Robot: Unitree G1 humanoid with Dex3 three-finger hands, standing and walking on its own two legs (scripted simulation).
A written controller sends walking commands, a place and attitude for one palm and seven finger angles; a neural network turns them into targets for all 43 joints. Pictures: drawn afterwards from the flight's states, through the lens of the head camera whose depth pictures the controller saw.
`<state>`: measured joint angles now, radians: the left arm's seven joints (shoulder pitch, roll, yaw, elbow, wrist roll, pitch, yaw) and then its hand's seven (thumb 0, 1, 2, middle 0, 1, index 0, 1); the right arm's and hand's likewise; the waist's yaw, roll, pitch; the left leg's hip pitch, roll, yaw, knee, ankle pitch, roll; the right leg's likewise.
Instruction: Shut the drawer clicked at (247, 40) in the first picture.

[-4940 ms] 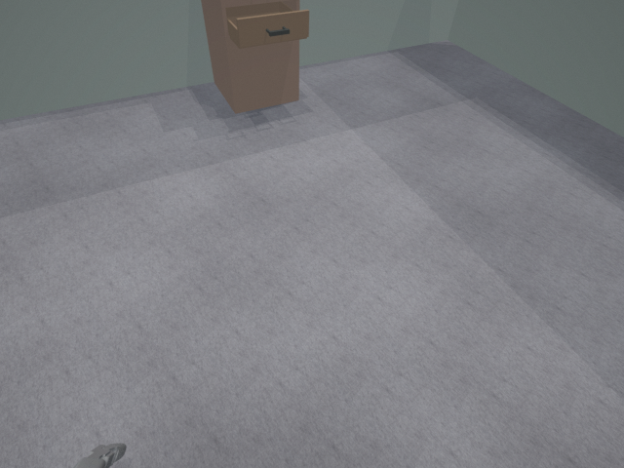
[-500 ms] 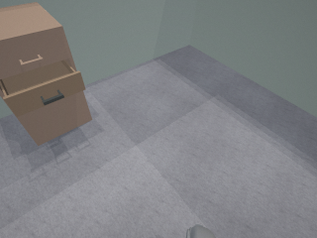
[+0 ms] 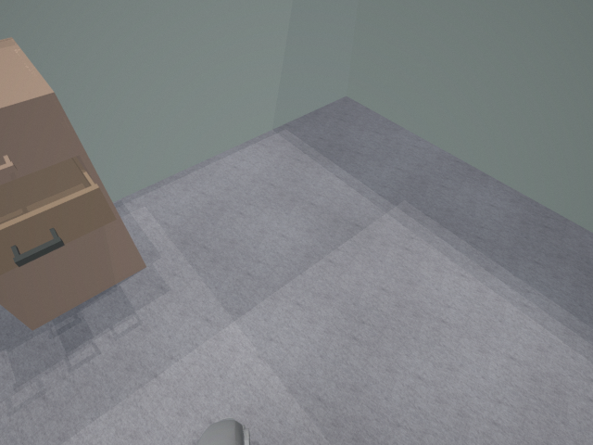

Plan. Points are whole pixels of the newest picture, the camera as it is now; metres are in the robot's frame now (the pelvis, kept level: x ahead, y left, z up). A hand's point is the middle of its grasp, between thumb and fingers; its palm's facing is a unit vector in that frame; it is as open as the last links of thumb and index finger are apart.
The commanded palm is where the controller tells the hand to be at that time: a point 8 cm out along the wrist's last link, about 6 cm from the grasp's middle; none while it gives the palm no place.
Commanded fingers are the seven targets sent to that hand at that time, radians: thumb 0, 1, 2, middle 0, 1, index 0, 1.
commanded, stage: walk to a spot facing it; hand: left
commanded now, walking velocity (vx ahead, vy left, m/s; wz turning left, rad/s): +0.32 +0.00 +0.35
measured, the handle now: (37, 246) +0.60 +0.68 -0.25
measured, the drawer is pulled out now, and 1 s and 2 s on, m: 0.17 0.17 0.17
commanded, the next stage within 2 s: turn to face it in 0.14 s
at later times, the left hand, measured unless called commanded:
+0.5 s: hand (138, 417) +0.20 +0.27 -0.18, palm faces +0.24 -0.95 -0.19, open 7.4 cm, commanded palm none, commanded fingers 0.00 0.90 0.90 -0.20 -0.30 -0.20 -0.30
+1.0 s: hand (164, 397) +0.22 +0.23 -0.15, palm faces +0.46 -0.84 -0.28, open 7.4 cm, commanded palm none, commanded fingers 0.00 0.90 0.90 -0.20 -0.30 -0.20 -0.30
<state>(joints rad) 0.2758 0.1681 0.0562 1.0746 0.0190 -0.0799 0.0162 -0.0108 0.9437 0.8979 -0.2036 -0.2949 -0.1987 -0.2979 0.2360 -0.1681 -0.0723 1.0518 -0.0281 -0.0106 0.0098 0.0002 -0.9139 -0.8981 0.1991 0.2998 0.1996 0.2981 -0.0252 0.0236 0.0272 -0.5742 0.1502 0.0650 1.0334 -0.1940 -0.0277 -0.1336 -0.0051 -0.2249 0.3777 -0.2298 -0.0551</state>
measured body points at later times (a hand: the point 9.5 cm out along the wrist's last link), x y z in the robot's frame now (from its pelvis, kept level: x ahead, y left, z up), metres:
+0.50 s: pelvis +0.17 +0.07 +0.00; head +0.19 +0.09 +0.45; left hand +0.19 +0.32 -0.16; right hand +0.26 -0.17 -0.14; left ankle +0.18 +0.14 -0.74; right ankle +0.22 -0.08 -0.66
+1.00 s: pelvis +0.23 +0.01 +0.00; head +0.28 +0.00 +0.45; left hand +0.20 +0.27 -0.13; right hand +0.41 -0.19 -0.16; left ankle +0.14 +0.15 -0.66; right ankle +0.27 -0.07 -0.74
